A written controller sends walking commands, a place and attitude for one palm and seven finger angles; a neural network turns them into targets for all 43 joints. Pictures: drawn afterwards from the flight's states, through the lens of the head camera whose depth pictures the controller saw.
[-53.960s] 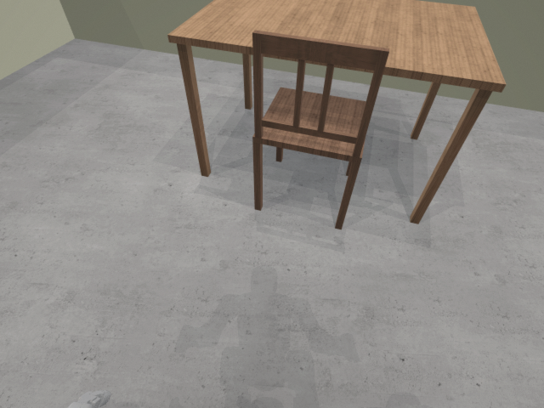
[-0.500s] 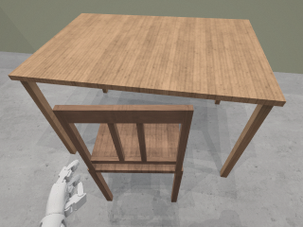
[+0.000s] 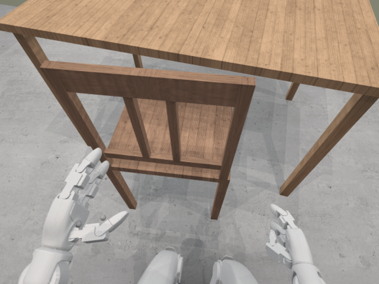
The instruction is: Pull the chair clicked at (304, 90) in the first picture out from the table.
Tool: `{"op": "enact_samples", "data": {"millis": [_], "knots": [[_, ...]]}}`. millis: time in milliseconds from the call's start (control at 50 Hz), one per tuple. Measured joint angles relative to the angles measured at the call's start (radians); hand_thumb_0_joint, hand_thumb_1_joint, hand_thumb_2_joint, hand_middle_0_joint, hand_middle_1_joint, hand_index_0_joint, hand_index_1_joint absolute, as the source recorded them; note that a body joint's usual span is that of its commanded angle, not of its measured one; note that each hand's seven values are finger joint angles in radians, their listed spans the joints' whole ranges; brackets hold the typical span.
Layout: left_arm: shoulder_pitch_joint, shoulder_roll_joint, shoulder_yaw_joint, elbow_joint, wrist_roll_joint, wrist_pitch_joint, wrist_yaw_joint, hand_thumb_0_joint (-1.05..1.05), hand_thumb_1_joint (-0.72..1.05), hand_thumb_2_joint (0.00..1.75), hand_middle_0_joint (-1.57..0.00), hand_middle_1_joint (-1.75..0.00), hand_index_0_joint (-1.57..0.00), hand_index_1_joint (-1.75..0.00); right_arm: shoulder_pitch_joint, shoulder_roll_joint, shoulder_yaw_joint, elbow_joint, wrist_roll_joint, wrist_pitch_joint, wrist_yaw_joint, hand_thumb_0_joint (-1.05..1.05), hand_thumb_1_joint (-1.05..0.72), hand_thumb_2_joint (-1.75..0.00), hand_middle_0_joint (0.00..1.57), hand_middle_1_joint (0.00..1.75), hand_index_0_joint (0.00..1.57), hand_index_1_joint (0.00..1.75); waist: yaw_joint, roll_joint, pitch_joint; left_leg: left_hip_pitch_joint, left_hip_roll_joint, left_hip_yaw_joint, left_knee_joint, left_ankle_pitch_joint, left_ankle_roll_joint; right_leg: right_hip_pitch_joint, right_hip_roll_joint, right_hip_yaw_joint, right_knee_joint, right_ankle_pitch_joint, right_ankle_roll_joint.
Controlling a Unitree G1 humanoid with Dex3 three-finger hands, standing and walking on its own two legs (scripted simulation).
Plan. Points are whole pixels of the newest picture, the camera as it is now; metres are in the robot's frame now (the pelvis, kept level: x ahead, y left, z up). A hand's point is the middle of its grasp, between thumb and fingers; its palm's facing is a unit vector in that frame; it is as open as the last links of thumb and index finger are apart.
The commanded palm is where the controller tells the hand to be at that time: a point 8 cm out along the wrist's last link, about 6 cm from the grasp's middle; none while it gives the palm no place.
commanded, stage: raise the hand toward the chair's back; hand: left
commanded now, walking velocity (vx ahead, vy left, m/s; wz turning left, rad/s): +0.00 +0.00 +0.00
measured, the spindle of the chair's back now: (139, 129) +0.47 +0.18 -0.01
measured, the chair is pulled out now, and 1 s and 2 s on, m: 0.10 0.10 0.10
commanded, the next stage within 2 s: aim the fingers beside a spindle in 1.40 s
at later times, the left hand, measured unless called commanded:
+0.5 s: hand (91, 200) +0.25 +0.21 +0.06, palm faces -0.01 -1.00 -0.03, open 15.8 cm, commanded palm +0.23 +0.27 +0.07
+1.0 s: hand (64, 187) +0.27 +0.27 +0.06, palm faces -0.02 -1.00 -0.03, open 16.9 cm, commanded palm +0.25 +0.32 +0.08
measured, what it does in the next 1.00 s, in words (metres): shifts its weight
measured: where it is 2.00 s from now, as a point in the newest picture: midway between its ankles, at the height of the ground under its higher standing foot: outside the picture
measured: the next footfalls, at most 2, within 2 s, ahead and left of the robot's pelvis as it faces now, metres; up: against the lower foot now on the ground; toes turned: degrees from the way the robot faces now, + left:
none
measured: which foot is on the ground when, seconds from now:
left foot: down 0.00-1.00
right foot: down 0.00-1.00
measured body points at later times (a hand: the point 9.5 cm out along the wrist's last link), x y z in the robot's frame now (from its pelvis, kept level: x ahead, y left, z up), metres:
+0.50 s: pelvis +0.02 +0.03 +0.02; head +0.10 +0.03 +0.47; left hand +0.24 +0.26 +0.07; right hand +0.19 -0.24 -0.05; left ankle +0.04 +0.10 -0.63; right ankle +0.04 -0.04 -0.63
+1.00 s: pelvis +0.02 +0.07 +0.03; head +0.09 +0.09 +0.47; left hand +0.27 +0.33 +0.07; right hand +0.19 -0.17 -0.05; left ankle +0.04 +0.10 -0.63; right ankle +0.04 -0.04 -0.63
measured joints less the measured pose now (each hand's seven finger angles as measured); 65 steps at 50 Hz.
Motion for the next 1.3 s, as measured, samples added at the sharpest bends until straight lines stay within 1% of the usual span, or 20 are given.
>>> {"op": "enact_samples", "data": {"millis": [60,100,120,160,220,280,320,380,420,460,540,600,740,820,900,980,1060,1140,1220,1300], "knots": [[-0.074,0.023,-0.011,0.063,-0.001,0.196,-0.065,0.00,0.22,0.60,-0.13,-0.19,-0.13,-0.19,0.029,0.024,0.019,-0.005,0.013,0.026,-0.015,0.01,-0.90,-0.89,0.21,0.30,0.20,0.30,-0.034,-0.004,0.019,0.015,0.000,0.014,-0.030,0.009,-0.001,0.005,0.000,0.015,-0.016,0.008,-0.001],[-0.068,0.016,0.017,0.064,-0.014,0.287,-0.034,0.00,0.17,0.58,-0.13,-0.19,-0.13,-0.19,0.056,0.034,0.012,-0.006,0.012,0.042,-0.015,0.01,-0.90,-0.89,0.21,0.30,0.20,0.30,-0.059,-0.008,0.026,0.042,0.004,0.023,-0.061,0.014,-0.001,0.026,0.005,0.028,-0.043,0.017,-0.002],[-0.051,0.004,0.036,0.047,-0.023,0.306,0.000,0.00,0.15,0.57,-0.13,-0.19,-0.13,-0.18,0.072,0.036,0.002,-0.004,0.011,0.046,-0.014,0.01,-0.90,-0.89,0.21,0.30,0.20,0.30,-0.068,-0.011,0.027,0.058,0.006,0.029,-0.079,0.016,-0.001,0.039,0.008,0.035,-0.059,0.022,-0.001],[-0.003,-0.024,0.074,0.001,-0.031,0.292,0.076,0.00,0.10,0.55,-0.13,-0.18,-0.13,-0.18,0.105,0.035,-0.025,0.008,0.006,0.047,-0.009,0.01,-0.90,-0.89,0.21,0.30,0.20,0.30,-0.075,-0.017,0.022,0.090,0.010,0.039,-0.115,0.020,0.000,0.066,0.014,0.049,-0.091,0.030,0.001],[0.060,-0.044,0.111,-0.047,-0.009,0.195,0.149,0.00,0.03,0.52,-0.12,-0.17,-0.12,-0.16,0.143,0.013,-0.066,0.038,-0.006,0.046,0.001,0.01,-0.90,-0.89,0.21,0.30,0.20,0.30,-0.070,-0.021,-0.002,0.118,0.008,0.048,-0.151,0.024,0.004,0.089,0.015,0.063,-0.121,0.035,0.010],[0.073,-0.033,0.117,-0.020,0.017,0.102,0.136,0.00,-0.03,0.49,-0.11,-0.16,-0.11,-0.15,0.145,-0.028,-0.086,0.056,-0.007,0.044,0.008,0.01,-0.90,-0.89,0.21,0.30,0.20,0.30,-0.067,-0.013,-0.014,0.104,0.001,0.048,-0.147,0.023,0.013,0.077,0.007,0.063,-0.117,0.030,0.026],[0.061,-0.022,0.097,0.020,0.015,0.083,0.089,0.00,-0.08,0.47,-0.10,-0.15,-0.10,-0.15,0.132,-0.054,-0.092,0.055,-0.002,0.040,0.005,0.01,-0.90,-0.90,0.20,0.30,0.20,0.30,-0.066,-0.007,-0.010,0.082,-0.003,0.047,-0.130,0.021,0.020,0.058,0.003,0.060,-0.103,0.026,0.026],[0.042,-0.016,0.061,0.063,0.000,0.110,0.023,0.00,-0.15,0.44,-0.09,-0.14,-0.09,-0.13,0.106,-0.074,-0.098,0.041,0.008,0.027,-0.009,0.01,-0.90,-0.90,0.20,0.30,0.20,0.30,-0.065,-0.003,0.008,0.062,-0.004,0.050,-0.111,0.018,0.030,0.041,0.001,0.060,-0.089,0.027,0.023],[0.044,-0.019,0.046,0.056,-0.006,0.131,0.016,0.00,-0.20,0.42,-0.09,-0.13,-0.09,-0.13,0.092,-0.071,-0.101,0.029,0.008,0.018,-0.017,0.01,-0.90,-0.90,0.20,0.30,0.20,0.30,-0.064,-0.006,0.017,0.065,-0.003,0.053,-0.110,0.018,0.036,0.044,0.002,0.063,-0.092,0.031,0.025],[0.053,-0.022,0.041,0.021,-0.004,0.132,0.042,-0.01,-0.25,0.40,-0.09,-0.12,-0.09,-0.12,0.086,-0.059,-0.102,0.021,0.003,0.009,-0.021,0.01,-0.91,-0.90,0.20,0.30,0.20,0.30,-0.060,-0.011,0.016,0.076,-0.003,0.055,-0.117,0.020,0.040,0.056,0.002,0.066,-0.102,0.036,0.028],[0.047,-0.022,0.061,-0.026,0.001,0.086,0.112,-0.01,-0.34,0.36,-0.08,-0.11,-0.08,-0.11,0.079,-0.032,-0.086,0.010,-0.008,0.009,-0.011,0.01,-0.91,-0.90,0.20,0.30,0.20,0.30,-0.053,-0.013,-0.004,0.096,-0.010,0.052,-0.131,0.025,0.049,0.081,-0.004,0.064,-0.119,0.041,0.038],[0.004,-0.013,0.075,0.010,0.006,0.083,0.110,-0.01,-0.40,0.34,-0.08,-0.10,-0.08,-0.10,0.069,-0.024,-0.060,-0.004,-0.008,0.022,-0.002,0.01,-0.90,-0.90,0.20,0.30,0.20,0.30,-0.048,-0.007,-0.018,0.089,-0.017,0.048,-0.123,0.026,0.057,0.079,-0.010,0.059,-0.116,0.040,0.045],[-0.021,0.009,0.033,0.052,0.009,0.214,0.040,-0.01,-0.47,0.31,-0.07,-0.09,-0.06,-0.09,0.072,-0.016,-0.020,-0.050,0.000,0.038,-0.008,0.01,-0.90,-0.89,0.21,0.30,0.20,0.30,-0.043,0.004,0.007,0.108,-0.022,0.047,-0.136,0.035,0.073,0.106,-0.014,0.060,-0.143,0.056,0.063],[0.008,0.013,0.050,-0.013,0.007,0.179,0.079,-0.02,-0.48,0.30,-0.07,-0.09,-0.07,-0.08,0.099,-0.011,-0.021,-0.044,-0.012,0.034,-0.008,0.01,-0.90,-0.89,0.21,0.30,0.20,0.30,-0.039,-0.005,0.005,0.129,-0.025,0.050,-0.159,0.042,0.075,0.129,-0.016,0.065,-0.169,0.066,0.072],[-0.032,0.024,0.089,0.007,0.010,0.129,0.094,-0.01,-0.49,0.30,-0.07,-0.08,-0.07,-0.08,0.110,-0.024,-0.021,-0.026,-0.015,0.039,0.000,0.01,-0.90,-0.89,0.21,0.30,0.20,0.30,-0.040,-0.006,-0.003,0.114,-0.033,0.048,-0.149,0.038,0.076,0.116,-0.025,0.063,-0.160,0.061,0.081],[-0.082,0.036,0.094,0.068,0.004,0.183,0.047,-0.01,-0.50,0.30,-0.06,-0.08,-0.06,-0.08,0.110,-0.042,-0.026,-0.017,-0.004,0.051,0.000,0.01,-0.90,-0.89,0.21,0.30,0.20,0.30,-0.045,0.004,0.003,0.100,-0.036,0.050,-0.137,0.034,0.083,0.106,-0.028,0.063,-0.151,0.058,0.090],[-0.049,0.036,0.072,0.041,0.002,0.243,0.026,-0.02,-0.50,0.30,-0.06,-0.08,-0.06,-0.08,0.125,-0.046,-0.037,-0.022,-0.001,0.048,-0.001,0.01,-0.90,-0.89,0.21,0.30,0.20,0.30,-0.054,0.007,0.008,0.124,-0.034,0.059,-0.161,0.037,0.083,0.127,-0.025,0.075,-0.178,0.067,0.098],[-0.006,0.032,0.075,-0.013,0.002,0.206,0.063,-0.02,-0.50,0.30,-0.07,-0.08,-0.06,-0.08,0.141,-0.042,-0.046,-0.025,-0.010,0.040,0.003,0.01,-0.90,-0.89,0.21,0.30,0.20,0.30,-0.059,-0.003,0.004,0.143,-0.035,0.067,-0.184,0.041,0.077,0.143,-0.026,0.086,-0.197,0.072,0.102],[-0.032,0.030,0.101,0.006,0.005,0.158,0.089,-0.02,-0.50,0.30,-0.07,-0.08,-0.07,-0.08,0.138,-0.046,-0.048,-0.021,-0.015,0.044,0.010,0.01,-0.90,-0.89,0.21,0.30,0.20,0.30,-0.057,-0.005,-0.002,0.121,-0.039,0.065,-0.166,0.035,0.077,0.122,-0.030,0.082,-0.178,0.064,0.103],[-0.061,0.030,0.099,0.041,0.007,0.185,0.067,-0.02,-0.50,0.30,-0.06,-0.08,-0.06,-0.08,0.122,-0.051,-0.048,-0.020,-0.009,0.054,0.014,0.01,-0.90,-0.89,0.21,0.30,0.20,0.30,-0.052,0.004,0.001,0.099,-0.038,0.062,-0.141,0.026,0.086,0.103,-0.030,0.077,-0.157,0.055,0.105]]}}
